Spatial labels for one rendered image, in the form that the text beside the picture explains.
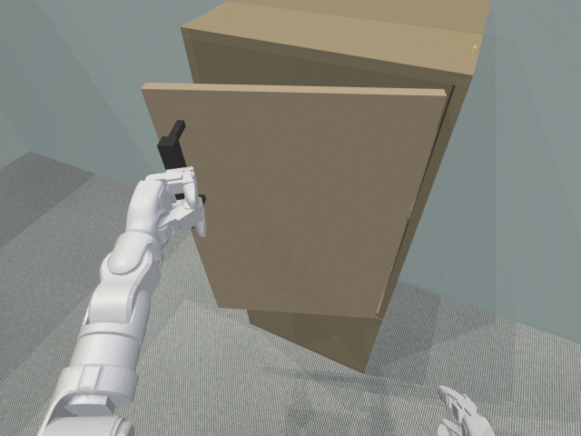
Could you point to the cupboard door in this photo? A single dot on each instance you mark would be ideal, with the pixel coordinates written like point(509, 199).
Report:
point(308, 188)

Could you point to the robot left hand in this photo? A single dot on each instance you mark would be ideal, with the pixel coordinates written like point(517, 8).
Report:
point(151, 211)

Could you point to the robot right hand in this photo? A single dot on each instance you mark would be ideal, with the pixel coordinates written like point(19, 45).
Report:
point(465, 411)

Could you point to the left robot forearm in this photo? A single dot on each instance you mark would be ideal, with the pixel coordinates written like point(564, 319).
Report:
point(101, 374)

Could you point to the left robot upper arm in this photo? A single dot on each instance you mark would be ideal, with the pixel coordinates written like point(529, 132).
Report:
point(89, 426)

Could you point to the handle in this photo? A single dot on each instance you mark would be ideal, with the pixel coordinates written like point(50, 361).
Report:
point(171, 152)

